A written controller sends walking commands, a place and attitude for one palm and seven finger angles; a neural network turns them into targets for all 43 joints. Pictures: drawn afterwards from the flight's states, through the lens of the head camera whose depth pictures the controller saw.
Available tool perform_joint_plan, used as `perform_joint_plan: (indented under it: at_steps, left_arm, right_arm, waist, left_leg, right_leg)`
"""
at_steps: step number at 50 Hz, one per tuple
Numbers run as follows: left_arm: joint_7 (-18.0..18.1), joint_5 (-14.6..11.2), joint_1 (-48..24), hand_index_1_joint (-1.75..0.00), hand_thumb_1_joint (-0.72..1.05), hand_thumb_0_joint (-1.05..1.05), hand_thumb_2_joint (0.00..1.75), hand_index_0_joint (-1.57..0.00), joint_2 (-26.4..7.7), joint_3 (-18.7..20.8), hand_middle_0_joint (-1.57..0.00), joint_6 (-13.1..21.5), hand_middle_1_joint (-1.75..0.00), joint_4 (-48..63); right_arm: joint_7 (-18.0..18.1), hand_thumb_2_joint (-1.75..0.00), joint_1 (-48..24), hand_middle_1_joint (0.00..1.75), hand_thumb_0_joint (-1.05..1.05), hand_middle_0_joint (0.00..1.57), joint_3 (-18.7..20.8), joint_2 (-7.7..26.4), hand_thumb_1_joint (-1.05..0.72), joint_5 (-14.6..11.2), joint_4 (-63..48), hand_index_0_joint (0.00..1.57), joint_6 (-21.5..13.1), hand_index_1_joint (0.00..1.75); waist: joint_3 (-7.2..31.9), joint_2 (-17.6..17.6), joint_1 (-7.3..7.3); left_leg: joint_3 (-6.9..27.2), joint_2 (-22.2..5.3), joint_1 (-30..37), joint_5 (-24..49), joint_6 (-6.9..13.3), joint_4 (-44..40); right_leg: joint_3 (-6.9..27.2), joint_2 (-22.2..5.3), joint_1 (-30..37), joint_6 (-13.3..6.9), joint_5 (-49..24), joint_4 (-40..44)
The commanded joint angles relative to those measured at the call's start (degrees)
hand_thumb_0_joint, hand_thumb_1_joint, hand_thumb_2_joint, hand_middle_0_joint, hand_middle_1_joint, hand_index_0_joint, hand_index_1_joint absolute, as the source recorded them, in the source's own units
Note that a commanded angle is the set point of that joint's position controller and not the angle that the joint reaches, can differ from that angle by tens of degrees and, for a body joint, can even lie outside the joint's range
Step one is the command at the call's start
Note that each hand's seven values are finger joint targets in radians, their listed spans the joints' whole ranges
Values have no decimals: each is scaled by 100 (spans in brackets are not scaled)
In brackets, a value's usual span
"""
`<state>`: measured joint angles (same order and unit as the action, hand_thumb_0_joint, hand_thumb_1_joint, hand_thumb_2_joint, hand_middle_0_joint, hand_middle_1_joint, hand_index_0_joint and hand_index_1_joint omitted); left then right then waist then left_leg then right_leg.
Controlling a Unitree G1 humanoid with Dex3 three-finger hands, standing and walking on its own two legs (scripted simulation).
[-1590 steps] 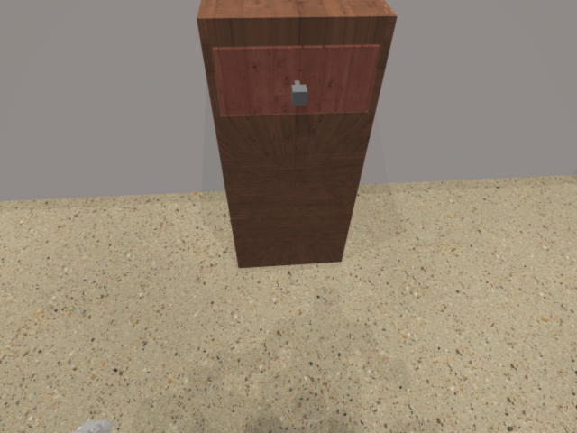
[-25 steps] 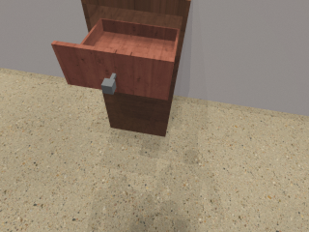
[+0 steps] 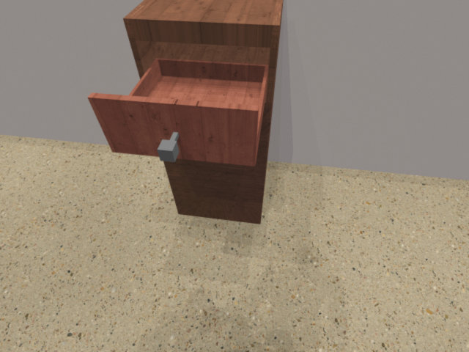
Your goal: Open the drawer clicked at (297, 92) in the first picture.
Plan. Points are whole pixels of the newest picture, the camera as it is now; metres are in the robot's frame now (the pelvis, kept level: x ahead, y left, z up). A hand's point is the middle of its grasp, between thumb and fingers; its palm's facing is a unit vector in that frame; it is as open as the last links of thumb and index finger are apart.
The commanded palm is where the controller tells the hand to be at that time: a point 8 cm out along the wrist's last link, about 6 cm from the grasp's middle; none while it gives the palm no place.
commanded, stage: let the arm hang, fingers relaxed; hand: left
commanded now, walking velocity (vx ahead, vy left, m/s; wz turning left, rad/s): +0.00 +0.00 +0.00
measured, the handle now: (171, 145) +0.54 +0.18 +0.04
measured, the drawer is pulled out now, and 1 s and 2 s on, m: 0.30 0.30 0.30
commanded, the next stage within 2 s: look to check the result in 0.22 s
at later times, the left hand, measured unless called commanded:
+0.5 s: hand out of the picture +0.09 +0.24 -0.15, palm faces -0.03 -0.94 -0.34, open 7.4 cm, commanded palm none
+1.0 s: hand out of the picture +0.12 +0.23 -0.15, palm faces -0.03 -0.94 -0.34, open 7.4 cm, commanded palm none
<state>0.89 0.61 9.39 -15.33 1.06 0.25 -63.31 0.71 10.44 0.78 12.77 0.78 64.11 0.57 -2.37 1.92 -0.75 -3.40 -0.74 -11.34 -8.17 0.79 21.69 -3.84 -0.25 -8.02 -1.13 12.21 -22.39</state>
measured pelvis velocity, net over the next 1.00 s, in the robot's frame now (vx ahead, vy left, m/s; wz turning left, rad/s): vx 0.04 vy -0.01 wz -0.01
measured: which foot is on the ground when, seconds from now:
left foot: down 0.00-1.00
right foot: down 0.00-1.00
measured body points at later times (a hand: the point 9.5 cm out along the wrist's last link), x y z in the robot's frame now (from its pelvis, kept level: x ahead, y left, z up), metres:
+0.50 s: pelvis +0.02 -0.01 +0.00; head +0.04 -0.01 +0.45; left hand +0.09 +0.29 -0.13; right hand +0.07 -0.31 -0.14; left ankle +0.04 +0.11 -0.74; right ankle +0.00 -0.11 -0.74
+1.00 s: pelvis +0.04 -0.01 +0.00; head +0.06 -0.02 +0.45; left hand +0.12 +0.28 -0.13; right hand +0.11 -0.31 -0.14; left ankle +0.04 +0.11 -0.74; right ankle +0.00 -0.11 -0.74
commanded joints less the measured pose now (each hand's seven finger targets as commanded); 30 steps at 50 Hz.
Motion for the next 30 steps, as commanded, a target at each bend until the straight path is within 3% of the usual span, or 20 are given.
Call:
perform_joint_plan:
  at_steps: [1, 8, 18, 28, 30]
  left_arm:
    - [44, 19, 61, -30, 90, 0, 90, -20, -1059, 162, -20, 109, -30, 209]
    - [30, 14, -237, -30, 90, 0, 90, -20, -1245, 194, -20, 163, -30, 292]
    - [20, -4, -393, -30, 90, 0, 90, -20, -1421, 190, -20, 174, -30, 217]
    - [15, -11, -423, -30, 90, 0, 90, -20, -1517, 168, -20, 168, -30, 137]
    - [25, -8, -387, -30, 90, 0, 90, -20, -1542, 179, -20, 186, -30, 146]
  right_arm:
    - [37, -90, 48, 30, 0, 20, 213, 1059, -90, 24, -212, 20, -105, 30]
    - [28, -90, -187, 30, 0, 20, 205, 1292, -90, 20, -248, 20, -155, 30]
    - [46, -90, -374, 30, 0, 20, 188, 1553, -90, 10, -246, 20, -159, 30]
    - [39, -90, -511, 30, 0, 20, 182, 1668, -90, 1, -242, 20, -124, 30]
    - [49, -90, -525, 30, 0, 20, 185, 1678, -90, -6, -265, 20, -122, 30]
  waist:
    - [-117, -144, 35]
    - [182, -123, 19]
    - [375, -78, 1]
    - [290, -84, -10]
    - [347, -252, -2]
  left_leg:
    - [746, -607, 128, -181, 125, -539]
    - [727, -647, 333, 388, 95, -527]
    - [696, -702, 610, 685, 60, -563]
    - [690, -698, 713, 588, 45, -587]
    - [683, -711, 809, 681, 58, -538]
  right_leg:
    - [683, -657, -295, -184, 210, 715]
    - [721, -714, 9, -170, -449, 719]
    - [734, -742, 196, -167, -827, 818]
    - [783, -754, 141, -151, -763, 960]
    - [782, -744, 148, -137, -928, 960]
